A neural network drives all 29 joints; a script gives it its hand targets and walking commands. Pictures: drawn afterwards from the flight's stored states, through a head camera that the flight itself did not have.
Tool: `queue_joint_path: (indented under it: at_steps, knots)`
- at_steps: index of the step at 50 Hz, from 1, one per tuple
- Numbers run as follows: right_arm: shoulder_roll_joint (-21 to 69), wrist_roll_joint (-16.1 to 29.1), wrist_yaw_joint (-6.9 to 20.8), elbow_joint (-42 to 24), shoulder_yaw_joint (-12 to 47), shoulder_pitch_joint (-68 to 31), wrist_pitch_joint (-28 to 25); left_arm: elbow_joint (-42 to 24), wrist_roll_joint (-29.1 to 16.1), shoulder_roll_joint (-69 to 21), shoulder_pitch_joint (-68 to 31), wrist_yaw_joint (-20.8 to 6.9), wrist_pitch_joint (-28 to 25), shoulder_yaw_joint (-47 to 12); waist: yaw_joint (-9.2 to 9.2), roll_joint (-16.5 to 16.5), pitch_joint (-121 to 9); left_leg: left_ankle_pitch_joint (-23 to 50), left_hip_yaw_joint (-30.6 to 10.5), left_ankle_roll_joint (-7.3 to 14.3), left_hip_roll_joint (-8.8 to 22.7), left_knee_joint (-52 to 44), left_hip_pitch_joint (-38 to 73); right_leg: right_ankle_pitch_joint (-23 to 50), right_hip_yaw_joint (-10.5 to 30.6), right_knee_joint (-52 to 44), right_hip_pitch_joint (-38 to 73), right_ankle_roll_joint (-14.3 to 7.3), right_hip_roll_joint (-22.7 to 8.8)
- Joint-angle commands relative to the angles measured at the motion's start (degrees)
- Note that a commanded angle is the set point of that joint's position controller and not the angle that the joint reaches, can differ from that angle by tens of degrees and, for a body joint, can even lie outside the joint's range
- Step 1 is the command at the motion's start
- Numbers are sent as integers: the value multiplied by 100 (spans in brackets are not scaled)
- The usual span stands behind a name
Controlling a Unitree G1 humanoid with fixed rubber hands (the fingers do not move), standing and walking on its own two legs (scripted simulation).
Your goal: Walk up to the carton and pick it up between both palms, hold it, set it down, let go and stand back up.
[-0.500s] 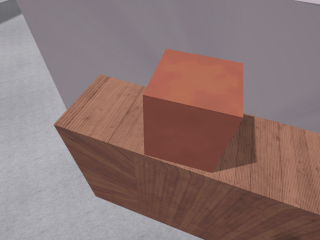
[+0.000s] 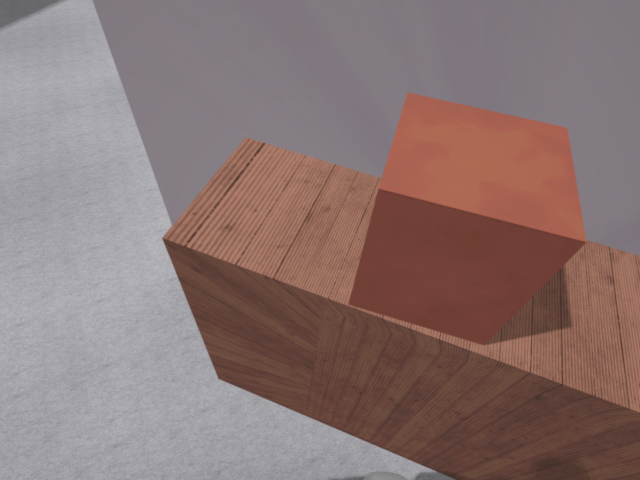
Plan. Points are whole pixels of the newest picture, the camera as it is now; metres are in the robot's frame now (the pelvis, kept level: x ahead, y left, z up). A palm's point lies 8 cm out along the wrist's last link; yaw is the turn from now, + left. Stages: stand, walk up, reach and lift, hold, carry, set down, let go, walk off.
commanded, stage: walk up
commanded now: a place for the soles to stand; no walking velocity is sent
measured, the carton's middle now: (447, 224) +0.45 -0.17 +0.06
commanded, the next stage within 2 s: reach and lift in 1.74 s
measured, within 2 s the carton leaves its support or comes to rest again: neither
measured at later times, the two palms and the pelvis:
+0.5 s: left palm out of the picture +0.04 +0.19 -0.12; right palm out of the picture +0.01 -0.31 -0.14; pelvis -0.02 -0.04 +0.00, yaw -11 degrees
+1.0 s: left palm out of the picture +0.06 +0.20 -0.13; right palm out of the picture -0.02 -0.29 -0.14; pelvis +0.00 -0.04 +0.00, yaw -14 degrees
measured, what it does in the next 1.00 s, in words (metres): steps on the spot: right foot, then left foot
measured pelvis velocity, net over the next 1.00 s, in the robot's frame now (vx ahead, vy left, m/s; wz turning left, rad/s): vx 0.00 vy -0.04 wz -0.25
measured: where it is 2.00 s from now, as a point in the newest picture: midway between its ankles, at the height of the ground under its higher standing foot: outside the picture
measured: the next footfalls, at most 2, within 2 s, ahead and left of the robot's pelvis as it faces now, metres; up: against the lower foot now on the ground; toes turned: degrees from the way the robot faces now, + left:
right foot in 0.30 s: +0.02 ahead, -0.17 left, +0.00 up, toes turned -6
left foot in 0.56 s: +0.06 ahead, +0.06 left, +0.00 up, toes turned -14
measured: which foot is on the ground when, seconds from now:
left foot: down 0.00-0.30, up 0.32-0.54, down 0.56-1.00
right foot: up 0.00-0.28, down 0.30-1.00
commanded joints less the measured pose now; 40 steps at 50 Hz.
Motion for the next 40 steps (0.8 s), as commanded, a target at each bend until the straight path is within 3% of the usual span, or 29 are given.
queue_joint_path:
  at_steps: [1,4,10,12,13,14,15,16,17,19,21,23,25,26,27,28,29,30,31,32,36,40]
  knots:
    - [-1227,-84,-182,-499,-422,12,-278,-261,126,585,515,16,-56,332,-77,481,-392,152,-1628,1290,1934,-1200,594,350,568,572,-543,124,-47]
    - [-1210,-99,-226,-559,-443,-77,-317,-410,102,521,458,-56,-7,429,-130,621,-311,-371,-1445,1322,1978,-1290,619,531,517,404,-663,233,-13]
    - [-1329,-173,-168,-525,-445,-345,-212,-533,40,295,691,-172,-92,510,-106,1122,-369,-1202,-761,1010,1665,-998,236,729,25,-1223,174,156,87]
    - [-1354,-160,-105,-473,-358,-652,-101,-451,4,244,1081,-169,-214,559,163,880,-432,-1376,-405,747,1451,-470,-218,1700,-336,-2324,1020,3,260]
    - [-1241,-178,-58,-402,-282,-585,-39,-440,-20,303,1213,-152,-270,591,244,534,-425,-1523,-176,534,1238,42,-427,1938,-197,-2837,1249,-44,326]
    - [-917,-152,4,-355,-162,-329,1,-506,-38,487,1244,-125,-297,615,182,-251,-366,-1938,274,246,813,891,-747,1600,803,-3372,1169,-154,-97]
    - [-491,-96,49,-478,-51,-158,23,-747,-82,773,967,-72,-301,647,-9,-1065,-138,-2484,512,-128,194,1858,-1401,1053,2763,-4044,812,-410,-1249]
    - [-667,-38,-14,-516,-92,-352,67,-746,-200,1208,813,6,-271,741,134,-693,241,-2610,-162,-123,275,2271,-945,437,3075,-4238,-316,-1001,-1748]
    - [-721,-18,9,-457,-73,-417,87,-736,-187,1067,604,61,-275,735,76,-612,344,-2338,-323,-149,304,2351,-818,306,2905,-4310,-475,-1088,-1491]
    - [-714,-30,31,-303,-81,-303,9,-705,-69,671,440,89,-296,581,6,-610,94,-1798,-271,-181,223,2152,-930,1211,1947,-3930,188,-866,-852]
    - [-748,-110,20,-137,-73,-126,-95,-745,-16,580,480,55,-357,523,32,-718,-372,-1595,-137,-204,152,1594,-764,2433,1675,-3510,890,-817,-701]
    - [-682,-128,0,-197,-51,-350,-156,-685,22,497,582,17,-381,503,159,-579,-645,-1441,-41,-223,54,1031,-498,3211,1588,-3215,1258,-844,-699]
    - [-597,-78,-22,-199,-46,-380,-192,-634,19,543,446,21,-361,468,89,-487,-726,-783,64,-164,-29,160,43,3669,1501,-2942,1148,-805,-691]
    - [-575,-57,-31,-146,-32,-240,-222,-589,-8,564,325,7,-339,417,-39,-407,-760,-33,83,-86,-16,-520,533,3686,1443,-2814,908,-698,-659]
    - [-638,-58,-43,-102,-34,-130,-256,-544,-37,497,366,-17,-333,353,-76,-315,-827,565,-183,26,165,-779,1034,3553,1442,-2748,597,-530,-630]
    - [-786,-80,-57,-33,-41,62,-286,-488,-97,302,618,-45,-359,244,-24,-57,-1000,890,-695,190,640,-731,1553,3042,1340,-2699,204,-345,-499]
    - [-982,-9,-71,-6,-67,-74,-289,-470,-166,82,763,-58,-375,142,170,310,-852,529,-1182,341,978,-877,1326,2203,1036,-2735,66,-269,-143]
    - [-1178,151,-26,145,-117,-193,-248,-318,-141,-76,837,-21,-321,83,312,533,-602,-638,-1150,479,1031,-1105,277,1519,821,-2875,813,-262,39]
    - [-1042,166,13,167,-85,-373,-226,-207,-73,-1,730,-9,-302,83,295,577,-277,-1382,-1065,396,860,-1286,-96,1545,933,-2965,951,-267,20]
    - [-852,161,36,191,-27,-349,-221,-126,-77,170,644,-10,-314,106,197,450,72,-1351,-841,283,648,-1322,-36,1690,995,-3023,640,-270,-5]
    - [-839,87,51,338,-19,-68,-295,72,-103,304,559,-14,-443,73,95,370,-214,-382,-600,236,512,-1076,665,2207,1019,-3110,423,-246,-109]
    - [-805,79,40,418,-26,-74,-319,147,-115,303,334,23,-476,32,28,178,-440,-125,-488,260,514,-975,935,2447,1028,-3114,436,-227,-95]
